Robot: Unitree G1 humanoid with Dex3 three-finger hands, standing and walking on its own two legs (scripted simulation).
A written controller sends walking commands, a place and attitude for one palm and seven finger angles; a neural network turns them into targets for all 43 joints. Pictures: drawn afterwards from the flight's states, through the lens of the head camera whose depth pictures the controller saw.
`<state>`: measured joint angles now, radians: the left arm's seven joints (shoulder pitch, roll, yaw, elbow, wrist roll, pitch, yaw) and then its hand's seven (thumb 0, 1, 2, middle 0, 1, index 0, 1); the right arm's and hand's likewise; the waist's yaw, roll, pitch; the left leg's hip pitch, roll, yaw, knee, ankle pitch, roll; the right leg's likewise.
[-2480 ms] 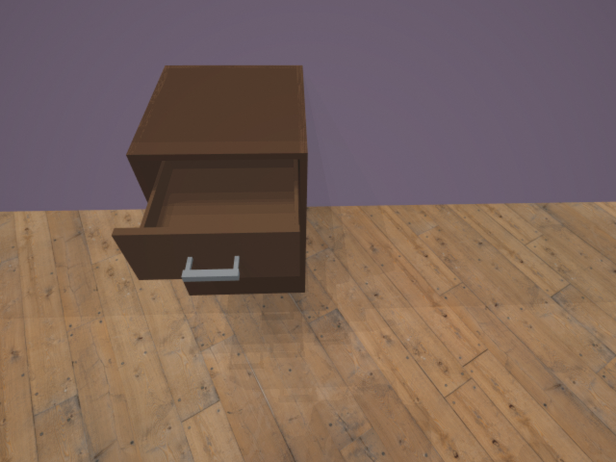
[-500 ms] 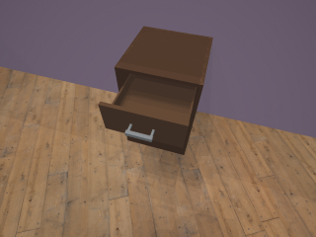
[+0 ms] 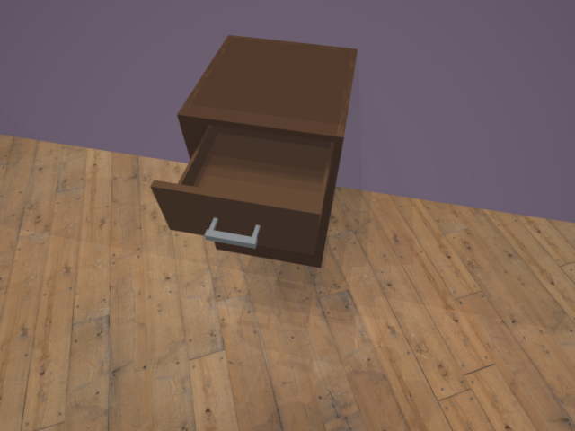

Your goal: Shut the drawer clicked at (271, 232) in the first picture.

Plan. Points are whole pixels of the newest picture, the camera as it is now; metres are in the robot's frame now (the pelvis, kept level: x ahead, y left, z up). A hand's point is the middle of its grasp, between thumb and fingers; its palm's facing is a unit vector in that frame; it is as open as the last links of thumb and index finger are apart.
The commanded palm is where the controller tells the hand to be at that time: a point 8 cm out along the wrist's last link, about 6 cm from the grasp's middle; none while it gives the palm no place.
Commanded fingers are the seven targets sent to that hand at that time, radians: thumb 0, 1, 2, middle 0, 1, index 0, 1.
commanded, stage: turn to face it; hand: left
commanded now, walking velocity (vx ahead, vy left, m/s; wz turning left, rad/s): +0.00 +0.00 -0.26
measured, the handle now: (233, 232) +0.54 +0.16 -0.21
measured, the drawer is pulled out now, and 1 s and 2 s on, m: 0.23 0.23 0.23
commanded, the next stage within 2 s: take the last steps up to it in 0.20 s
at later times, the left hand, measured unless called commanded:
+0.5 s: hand out of the picture +0.06 +0.17 -0.16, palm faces -0.05 -0.97 -0.24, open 7.4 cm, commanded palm none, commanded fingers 0.00 0.90 0.90 -0.20 -0.30 -0.20 -0.30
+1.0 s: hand (208, 419) +0.16 +0.14 -0.17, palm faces -0.08 -0.96 -0.25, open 7.3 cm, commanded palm none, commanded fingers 0.00 0.90 0.90 -0.20 -0.30 -0.20 -0.30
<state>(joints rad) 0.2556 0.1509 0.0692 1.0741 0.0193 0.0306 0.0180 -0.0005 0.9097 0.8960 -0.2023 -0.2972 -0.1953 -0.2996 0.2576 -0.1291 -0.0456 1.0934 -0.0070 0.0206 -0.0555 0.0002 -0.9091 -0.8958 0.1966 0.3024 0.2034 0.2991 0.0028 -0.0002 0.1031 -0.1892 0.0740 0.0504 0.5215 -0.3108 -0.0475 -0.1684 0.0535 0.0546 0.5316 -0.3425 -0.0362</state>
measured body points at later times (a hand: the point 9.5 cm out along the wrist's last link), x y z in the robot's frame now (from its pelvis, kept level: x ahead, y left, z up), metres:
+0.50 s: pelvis -0.01 -0.02 +0.00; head +0.04 -0.03 +0.45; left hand +0.07 +0.22 -0.14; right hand +0.00 -0.25 -0.16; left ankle -0.02 +0.12 -0.69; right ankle -0.03 -0.09 -0.73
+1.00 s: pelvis +0.10 -0.05 +0.00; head +0.14 -0.07 +0.44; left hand +0.16 +0.19 -0.15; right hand +0.03 -0.25 -0.17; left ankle +0.08 +0.09 -0.72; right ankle +0.07 -0.13 -0.73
